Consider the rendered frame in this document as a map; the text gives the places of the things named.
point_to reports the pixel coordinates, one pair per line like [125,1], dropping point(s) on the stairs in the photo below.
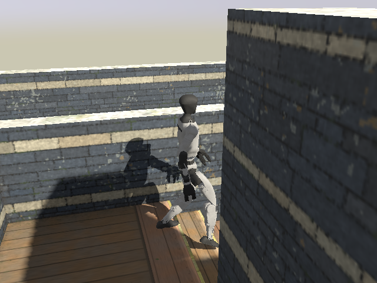
[206,256]

